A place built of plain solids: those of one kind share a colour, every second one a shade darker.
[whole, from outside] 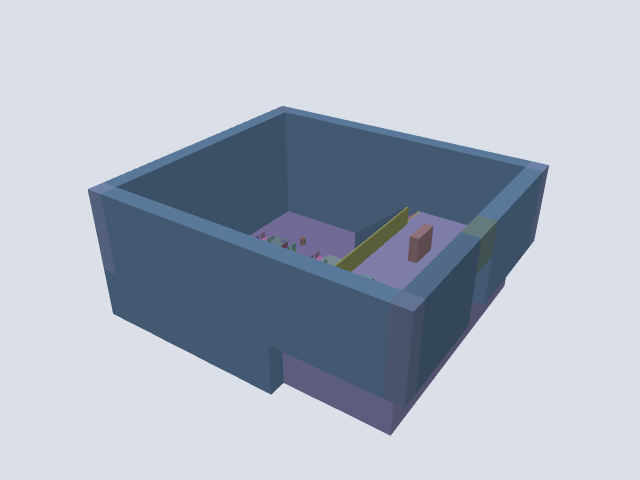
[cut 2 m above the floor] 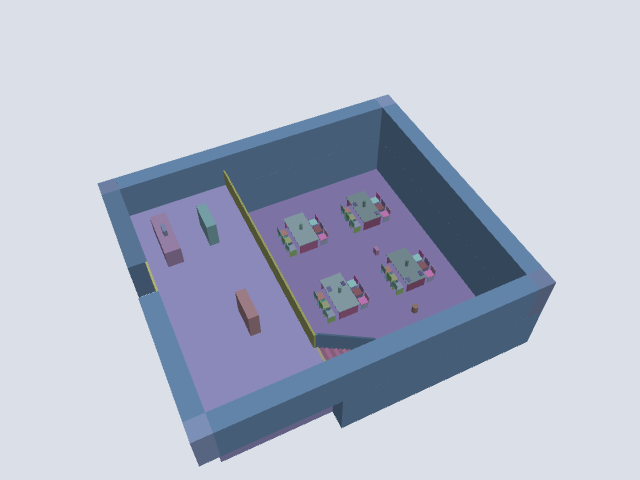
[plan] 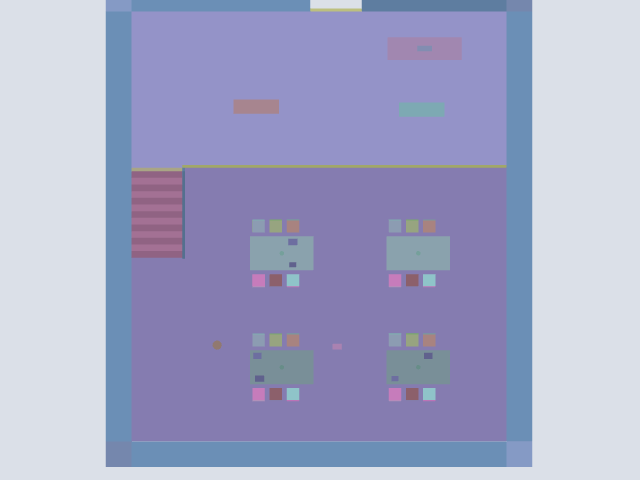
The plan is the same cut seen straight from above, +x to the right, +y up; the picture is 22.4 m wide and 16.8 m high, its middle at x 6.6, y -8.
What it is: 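A library whose entrance hall looks down into a lower reading room, reached by a long straight flight of steps, one wing of it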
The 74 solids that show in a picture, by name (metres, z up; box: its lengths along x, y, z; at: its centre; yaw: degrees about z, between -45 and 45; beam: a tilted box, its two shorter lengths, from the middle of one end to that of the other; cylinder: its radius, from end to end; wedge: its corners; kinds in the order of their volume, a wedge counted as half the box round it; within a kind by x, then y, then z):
{
 "wall_1": {"box": [0.9, 10.48, 2.77], "at": [-0.45, -10.71, -1.68]},
 "wall_2": {"box": [0.9, 15.05, 4.41], "at": [-0.45, -7.52, 1.9]},
 "wall_3": {"wedge": [[1.78, -8.65, -2.82], [1.78, -8.65, -1.6], [1.78, -5.59, -2.82], [1.78, -5.59, 1.0], [1.88, -8.65, -2.82], [1.88, -8.65, -1.6], [1.88, -5.59, -2.82], [1.88, -5.59, 1.0]]},
 "wall_4": {"box": [6.26, 0.9, 4.41], "at": [3.13, 0.45, 1.9]},
 "wall_5": {"box": [14.93, 0.9, 2.77], "at": [6.56, -15.5, -1.68]},
 "wall_6": {"box": [13.13, 0.9, 4.41], "at": [6.56, -15.5, 1.9]},
 "wall_7": {"box": [5.07, 0.9, 4.41], "at": [10.59, 0.45, 1.9]},
 "wall_8": {"box": [0.9, 10.48, 2.77], "at": [13.58, -10.71, -1.68]},
 "wall_9": {"box": [0.9, 15.05, 4.41], "at": [13.58, -7.52, 1.9]},
 "floor_main_1": {"box": [13.13, 5.47, 3.07], "at": [6.56, -2.74, -1.53]},
 "floor_low_1": {"box": [13.13, 9.58, 0.3], "at": [6.56, -10.26, -2.92]},
 "wall_corner_1": {"box": [0.9, 0.9, 4.41], "at": [-0.45, -15.5, 1.9]},
 "wall_corner_2": {"box": [0.9, 0.9, 4.41], "at": [-0.45, 0.45, 1.9]},
 "wall_corner_3": {"box": [0.9, 0.9, 4.41], "at": [13.58, -15.5, 1.9]},
 "wall_corner_4": {"box": [0.9, 0.9, 4.41], "at": [13.58, 0.45, 1.9]},
 "step_1": {"box": [1.78, 0.29, 0.25], "at": [0.89, -8.48, -2.69]},
 "step_2": {"box": [1.78, 0.29, 0.45], "at": [0.89, -8.24, -2.6]},
 "step_3": {"box": [1.78, 0.29, 0.64], "at": [0.89, -8.01, -2.5]},
 "step_4": {"box": [1.78, 0.29, 0.84], "at": [0.89, -7.78, -2.4]},
 "step_5": {"box": [1.78, 0.29, 1.04], "at": [0.89, -7.54, -2.3]},
 "step_6": {"box": [1.78, 0.29, 1.24], "at": [0.89, -7.31, -2.2]},
 "step_7": {"box": [1.78, 0.29, 1.43], "at": [0.89, -7.08, -2.1]},
 "step_8": {"box": [1.78, 0.29, 1.63], "at": [0.89, -6.84, -2.0]},
 "step_9": {"box": [1.78, 0.29, 1.83], "at": [0.89, -6.61, -1.9]},
 "step_10": {"box": [1.78, 0.29, 2.03], "at": [0.89, -6.38, -1.8]},
 "step_11": {"box": [1.78, 0.29, 2.22], "at": [0.89, -6.14, -1.71]},
 "step_12": {"box": [1.78, 0.29, 2.42], "at": [0.89, -5.91, -1.61]},
 "step_13": {"box": [1.77, 0.29, 2.62], "at": [0.89, -5.68, -1.51]},
 "wall_head_1": {"box": [1.8, 0.9, 1.76], "at": [7.16, 0.45, 3.23]},
 "desk_counter_1": {"box": [2.6, 0.8, 1.05], "at": [10.26, -1.3, 0.53]},
 "rail_edge_1": {"box": [11.35, 0.1, 1.07], "at": [7.45, -5.42, 0.54]},
 "isl_1": {"box": [1.6, 0.5, 1.4], "at": [10.16, -3.44, 0.7]},
 "z0a_isl_1": {"box": [1.6, 0.5, 1.4], "at": [4.37, -3.34, 0.7]},
 "floor_hda_1": {"box": [1.78, 0.12, 2.82], "at": [0.89, -5.53, -1.41]},
 "wall_leaf_1": {"box": [1.8, 0.1, 2.65], "at": [7.16, 0.05, 1.02]},
 "table_top_1": {"box": [2.22, 1.2, 0.04], "at": [5.26, -12.45, -2.04]},
 "table_top_2": {"box": [2.22, 1.2, 0.04], "at": [5.26, -8.47, -2.04]},
 "table_top_3": {"box": [2.22, 1.2, 0.04], "at": [10.04, -12.45, -2.04]},
 "table_top_4": {"box": [2.22, 1.2, 0.04], "at": [10.04, -8.47, -2.04]},
 "table_end_1": {"box": [0.04, 1.08, 0.71], "at": [4.22, -12.45, -2.41]},
 "table_end_2": {"box": [0.04, 1.08, 0.71], "at": [4.22, -8.47, -2.41]},
 "table_end_3": {"box": [0.04, 1.08, 0.71], "at": [9.0, -12.45, -2.41]},
 "table_end_4": {"box": [0.04, 1.08, 0.71], "at": [9.0, -8.47, -2.41]},
 "zclutw_bin_1": {"cylinder": 0.16, "from": [3.0, -11.68, -2.82], "to": [3.0, -11.68, -2.34]},
 "table_chair0n_seat_1": {"box": [0.44, 0.44, 0.05], "at": [4.45, -13.4, -2.32]},
 "table_chair0n_seat_2": {"box": [0.44, 0.44, 0.05], "at": [4.45, -9.41, -2.32]},
 "table_chair0n_seat_3": {"box": [0.44, 0.44, 0.05], "at": [9.23, -13.4, -2.32]},
 "table_chair0n_seat_4": {"box": [0.44, 0.44, 0.05], "at": [9.23, -9.41, -2.32]},
 "table_chair0s_seat_1": {"box": [0.44, 0.44, 0.05], "at": [4.45, -11.51, -2.32]},
 "table_chair0s_seat_2": {"box": [0.44, 0.44, 0.05], "at": [4.45, -7.52, -2.32]},
 "table_chair0s_seat_3": {"box": [0.44, 0.44, 0.05], "at": [9.23, -11.51, -2.32]},
 "table_chair0s_seat_4": {"box": [0.44, 0.44, 0.05], "at": [9.23, -7.52, -2.32]},
 "table_chair1n_seat_1": {"box": [0.44, 0.44, 0.05], "at": [5.05, -13.4, -2.32]},
 "table_chair1n_seat_2": {"box": [0.44, 0.44, 0.05], "at": [5.05, -9.41, -2.32]},
 "table_chair1n_seat_3": {"box": [0.44, 0.44, 0.05], "at": [9.83, -13.4, -2.32]},
 "table_chair1n_seat_4": {"box": [0.44, 0.44, 0.05], "at": [9.83, -9.41, -2.32]},
 "table_chair1s_seat_1": {"box": [0.44, 0.44, 0.05], "at": [5.05, -11.51, -2.32]},
 "table_chair1s_seat_2": {"box": [0.44, 0.44, 0.05], "at": [5.05, -7.52, -2.32]},
 "table_chair1s_seat_3": {"box": [0.44, 0.44, 0.05], "at": [9.83, -11.51, -2.32]},
 "table_chair1s_seat_4": {"box": [0.44, 0.44, 0.05], "at": [9.83, -7.52, -2.32]},
 "table_chair2n_seat_1": {"box": [0.44, 0.44, 0.05], "at": [5.65, -13.4, -2.32]},
 "table_chair2n_seat_2": {"box": [0.44, 0.44, 0.05], "at": [5.65, -9.41, -2.32]},
 "table_chair2n_seat_3": {"box": [0.44, 0.44, 0.05], "at": [10.43, -13.4, -2.32]},
 "table_chair2n_seat_4": {"box": [0.44, 0.44, 0.05], "at": [10.43, -9.41, -2.32]},
 "table_chair2s_seat_1": {"box": [0.44, 0.44, 0.05], "at": [5.65, -11.51, -2.32]},
 "table_chair2s_seat_2": {"box": [0.44, 0.44, 0.05], "at": [5.65, -7.52, -2.32]},
 "table_chair2s_seat_3": {"box": [0.44, 0.44, 0.05], "at": [10.43, -11.51, -2.32]},
 "table_chair2s_seat_4": {"box": [0.44, 0.44, 0.05], "at": [10.43, -7.52, -2.32]},
 "desk_screen_1": {"box": [0.52, 0.2, 0.37], "at": [10.26, -1.3, 1.24]},
 "zclutw_bag_1": {"box": [0.32, 0.2, 0.47], "at": [7.2, -11.73, -2.58]},
 "table_1": {"box": [0.3, 0.22, 0.02], "at": [4.41, -12.06, -2.01]},
 "table_2": {"box": [0.33, 0.23, 0.02], "at": [4.49, -12.85, -2.01]},
 "table_3": {"box": [0.33, 0.23, 0.02], "at": [5.65, -8.07, -2.01]},
 "table_4": {"box": [0.3, 0.22, 0.02], "at": [10.39, -12.06, -2.01]}
}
